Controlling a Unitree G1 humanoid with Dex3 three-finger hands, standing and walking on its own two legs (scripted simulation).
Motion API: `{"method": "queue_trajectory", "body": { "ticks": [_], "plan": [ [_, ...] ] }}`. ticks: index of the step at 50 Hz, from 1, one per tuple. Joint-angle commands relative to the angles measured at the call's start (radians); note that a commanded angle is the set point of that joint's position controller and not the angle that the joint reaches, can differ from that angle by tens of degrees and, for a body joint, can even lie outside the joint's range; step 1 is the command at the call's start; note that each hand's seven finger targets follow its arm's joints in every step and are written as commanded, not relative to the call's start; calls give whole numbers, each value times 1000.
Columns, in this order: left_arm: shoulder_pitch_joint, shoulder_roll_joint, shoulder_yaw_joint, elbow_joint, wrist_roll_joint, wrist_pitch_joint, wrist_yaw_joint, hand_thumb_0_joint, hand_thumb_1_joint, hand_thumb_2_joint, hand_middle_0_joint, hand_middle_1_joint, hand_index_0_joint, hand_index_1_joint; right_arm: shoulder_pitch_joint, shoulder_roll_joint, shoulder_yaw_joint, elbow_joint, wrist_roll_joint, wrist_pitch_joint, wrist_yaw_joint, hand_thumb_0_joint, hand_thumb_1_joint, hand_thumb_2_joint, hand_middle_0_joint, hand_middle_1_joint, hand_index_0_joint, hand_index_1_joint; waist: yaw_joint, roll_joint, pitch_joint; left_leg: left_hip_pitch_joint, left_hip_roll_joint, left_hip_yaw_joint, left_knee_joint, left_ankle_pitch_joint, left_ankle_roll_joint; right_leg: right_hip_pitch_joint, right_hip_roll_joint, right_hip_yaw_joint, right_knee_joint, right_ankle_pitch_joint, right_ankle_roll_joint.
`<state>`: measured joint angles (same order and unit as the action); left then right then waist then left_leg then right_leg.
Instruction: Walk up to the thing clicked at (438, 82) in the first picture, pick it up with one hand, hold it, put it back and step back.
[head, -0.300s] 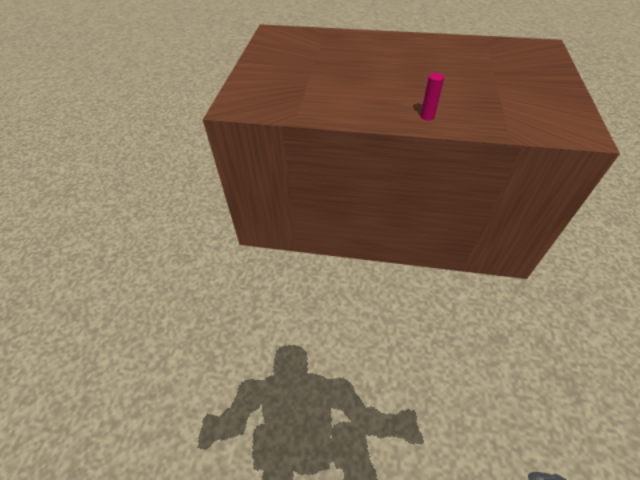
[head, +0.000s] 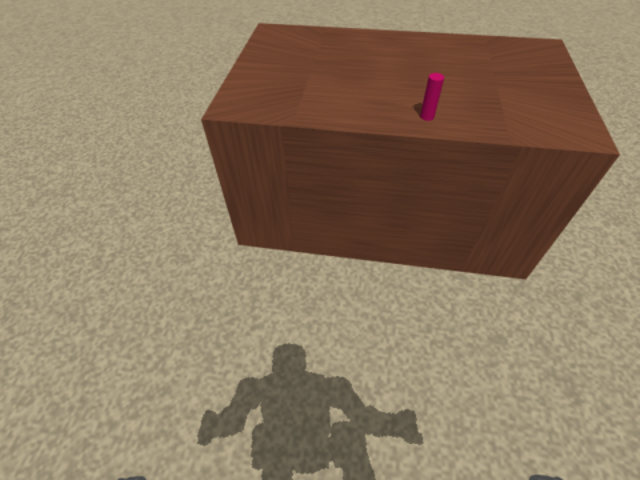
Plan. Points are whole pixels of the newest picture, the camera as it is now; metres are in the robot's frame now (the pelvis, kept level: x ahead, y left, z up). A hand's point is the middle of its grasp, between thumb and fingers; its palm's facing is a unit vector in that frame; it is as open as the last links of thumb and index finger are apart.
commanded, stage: stand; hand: right
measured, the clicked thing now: (431, 97) +1.03 -0.30 -0.12
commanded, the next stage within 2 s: walk up in 0.82 s
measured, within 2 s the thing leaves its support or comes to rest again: neither
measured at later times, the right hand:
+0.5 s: hand out of the picture +0.08 -0.25 -0.16, palm faces -0.02 +0.94 -0.33, open 7.4 cm
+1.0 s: hand out of the picture +0.07 -0.29 -0.16, palm faces +0.06 +0.94 -0.34, open 7.4 cm
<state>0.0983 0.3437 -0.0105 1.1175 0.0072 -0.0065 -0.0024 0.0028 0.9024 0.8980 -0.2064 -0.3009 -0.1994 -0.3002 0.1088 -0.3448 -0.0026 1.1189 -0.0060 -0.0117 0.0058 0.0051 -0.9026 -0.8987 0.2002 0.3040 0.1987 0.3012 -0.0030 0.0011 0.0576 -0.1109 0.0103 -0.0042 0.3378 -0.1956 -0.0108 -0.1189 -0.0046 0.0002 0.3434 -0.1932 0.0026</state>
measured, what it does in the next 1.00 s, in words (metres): lifts its right foot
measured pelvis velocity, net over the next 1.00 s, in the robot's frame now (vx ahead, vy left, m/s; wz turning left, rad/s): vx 0.02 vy -0.02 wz -0.06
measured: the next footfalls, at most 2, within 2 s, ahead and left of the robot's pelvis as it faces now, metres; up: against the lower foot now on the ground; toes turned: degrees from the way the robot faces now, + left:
right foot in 1.10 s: +0.16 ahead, -0.18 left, +0.00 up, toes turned -8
left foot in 1.58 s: +0.41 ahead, +0.08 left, +0.00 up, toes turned -3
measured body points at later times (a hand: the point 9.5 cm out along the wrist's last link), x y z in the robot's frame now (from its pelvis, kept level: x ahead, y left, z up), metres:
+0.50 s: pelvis +0.00 +0.00 +0.00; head +0.02 +0.00 +0.45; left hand +0.08 +0.30 -0.13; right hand +0.08 -0.30 -0.13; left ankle -0.01 +0.13 -0.75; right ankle +0.00 -0.12 -0.75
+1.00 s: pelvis +0.02 -0.02 +0.00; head +0.03 -0.03 +0.44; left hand +0.10 +0.31 -0.12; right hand +0.06 -0.34 -0.13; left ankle -0.01 +0.12 -0.75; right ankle +0.03 -0.14 -0.72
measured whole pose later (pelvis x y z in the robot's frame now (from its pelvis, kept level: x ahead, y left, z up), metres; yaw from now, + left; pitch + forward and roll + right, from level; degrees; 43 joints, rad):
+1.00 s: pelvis +0.02 -0.02 +0.00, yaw -3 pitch -2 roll +1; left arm 0.21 0.41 0.05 1.04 0.03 0.00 -0.06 0.00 0.90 0.90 -0.21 -0.30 -0.20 -0.30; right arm 0.21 -0.38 -0.07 1.02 -0.04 -0.06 0.04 0.00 -0.90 -0.90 0.20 0.30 0.20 0.30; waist -0.02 -0.01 0.04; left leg -0.07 0.03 0.05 0.35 -0.26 0.03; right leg -0.35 -0.03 0.01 0.75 -0.44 -0.02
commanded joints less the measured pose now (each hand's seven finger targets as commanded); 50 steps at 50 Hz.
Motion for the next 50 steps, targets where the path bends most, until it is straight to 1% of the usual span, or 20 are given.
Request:
{"method": "queue_trajectory", "body": {
  "ticks": [1, 4, 8, 13, 22, 26, 29, 34, 35, 40, 41, 42, 43, 44, 45, 46, 47, 48, 49, 50],
  "plan": [
    [-38, 210, 45, -57, -2, -24, 11, 0, 900, 900, -200, -300, -200, -300, -32, -206, -35, -59, -1, -22, -17, 0, -900, -900, 200, 300, 200, 300, 4, 5, -92, 14, 117, -83, -45, 190, 33, 36, -123, 92, -37, 195, -32],
    [-38, 208, 44, -60, 1, -24, 12, 0, 900, 900, -200, -300, -200, -300, -40, -208, -36, -61, -3, -22, -18, 0, -900, -900, 200, 300, 200, 300, 7, 1, -92, 25, 120, -86, -44, 206, 32, 22, -118, 84, -40, 189, -29],
    [-41, 210, 44, -60, 1, -23, 12, 0, 900, 900, -200, -300, -200, -300, -37, -210, -36, -57, -2, -20, -18, 0, -900, -900, 200, 300, 200, 300, 4, -1, -84, 26, 121, -84, -46, 183, 31, 18, -120, 89, -48, 172, -29],
    [-38, 213, 45, -62, 1, -23, 12, 0, 900, 900, -200, -300, -200, -300, -43, -210, -39, -61, -2, -19, -18, 0, -900, -900, 200, 300, 200, 300, 6, -2, -93, 31, 119, -83, -47, 188, 31, 23, -120, 89, -46, 176, -31],
    [-38, 214, 46, -60, 0, -24, 13, 0, 900, 900, -200, -300, -200, -300, -38, -211, -39, -60, -2, -19, -16, 0, -900, -900, 200, 300, 200, 300, 2, 0, -76, 20, 117, -87, -58, 176, 28, 19, -118, 86, -52, 160, -29],
    [-23, 211, 45, -59, 2, -25, 13, 0, 900, 900, -200, -300, -200, -300, -42, -214, -41, -60, 0, -18, -17, 0, -900, -900, 200, 300, 200, 300, 5, 0, -100, 42, 120, -82, -46, 195, 34, 35, -121, 85, -50, 193, -29],
    [-31, 216, 46, -60, 0, -26, 14, 0, 900, 900, -200, -300, -200, -300, -36, -208, -38, -60, 0, -19, -16, 0, -900, -900, 200, 300, 200, 300, 2, -5, -91, 37, 117, -82, -52, 207, 32, 35, -122, 87, -48, 215, -30],
    [-27, 215, 48, -60, -1, -23, 12, 0, 900, 900, -200, -300, -200, -300, -33, -209, -36, -59, -1, -21, -18, 0, -900, -900, 200, 300, 200, 300, 4, 2, -82, 31, 120, -82, -59, 190, 31, 29, -123, 90, -49, 187, -33],
    [-24, 215, 49, -60, -1, -22, 11, 0, 900, 900, -200, -300, -200, -300, -37, -214, -37, -56, 0, -22, -18, 0, -900, -900, 200, 300, 200, 300, 9, 6, -79, 38, 121, -83, -56, 186, 32, 27, -122, 93, -52, 183, -33],
    [-23, 211, 48, -57, 0, -20, 11, 0, 900, 900, -200, -300, -200, -300, -34, -214, -36, -55, -2, -21, -19, 0, -900, -900, 200, 300, 200, 300, 7, 6, -69, 29, 118, -84, -63, 173, 30, 20, -120, 93, -56, 169, -30],
    [41, 292, 105, -132, 19, -29, -15, 0, 900, 900, -200, -300, -200, -300, 23, -309, -102, -124, -29, -38, 1, 0, -900, -900, 200, 300, 200, 300, -16, 25, -151, 106, 96, -83, 6, -360, 99, -53, -50, 94, 36, -292, -61],
    [5, 283, 108, -131, 28, -27, -25, 0, 900, 900, -200, -300, -200, -300, 76, -321, -115, -100, -35, -41, 9, 0, -900, -900, 200, 300, 200, 300, -45, 63, -76, 121, 133, -156, -48, -571, 132, -235, -39, 82, 115, -431, -62],
    [-44, 257, 107, -151, 27, -23, -33, 0, 900, 900, -200, -300, -200, -300, 102, -338, -126, -99, -39, -40, 11, 0, -900, -900, 200, 300, 200, 300, -72, 148, 7, 145, 217, -261, -149, -663, 168, -399, 5, 5, 275, -368, -37],
    [-85, 256, 110, -180, 34, -20, -39, 0, 900, 900, -200, -300, -200, -300, 120, -357, -139, -112, -38, -42, 13, 0, -900, -900, 200, 300, 200, 300, -95, 180, 71, 100, 355, -393, -242, -655, 235, -502, -6, 9, 465, -327, -22],
    [-71, 259, 112, -197, 34, -26, -38, 0, 900, 900, -200, -300, -200, -300, 109, -370, -146, -131, -40, -50, 14, 0, -900, -900, 200, 300, 200, 300, -82, 130, 107, 77, 409, -427, -248, -566, 267, -545, -47, 62, 500, -302, -22],
    [-54, 252, 111, -202, 30, -34, -42, 0, 900, 900, -200, -300, -200, -300, 90, -364, -149, -144, -40, -57, 12, 0, -900, -900, 200, 300, 200, 300, -60, 102, 110, 77, 418, -424, -247, -496, 278, -525, -89, 93, 499, -275, -28],
    [-47, 259, 112, -209, 26, -44, -50, 0, 900, 900, -200, -300, -200, -300, 85, -324, -139, -159, -40, -62, 13, 0, -900, -900, 200, 300, 200, 300, -51, 51, 82, 119, 356, -349, -214, -391, 259, -515, -88, 83, 464, -261, -26],
    [-18, 247, 110, -212, 23, -49, -57, 0, 900, 900, -200, -300, -200, -300, 77, -312, -134, -175, -41, -65, 17, 0, -900, -900, 200, 300, 200, 300, -42, 83, 51, 142, 320, -278, -193, -345, 248, -495, -89, 63, 423, -264, -21],
    [15, 243, 110, -210, 23, -48, -67, 0, 900, 900, -200, -300, -200, -300, 56, -311, -136, -196, -44, -65, 23, 0, -900, -900, 200, 300, 200, 300, -34, 113, 21, 139, 286, -214, -177, -332, 234, -458, -79, 31, 393, -252, -15],
    [54, 236, 113, -211, 19, -46, -74, 0, 900, 900, -200, -300, -200, -300, 19, -328, -145, -217, -44, -64, 28, 0, -900, -900, 200, 300, 200, 300, -8, 167, 8, 74, 280, -175, -164, -342, 217, -357, -86, 26, 351, -227, -15]
  ]
}}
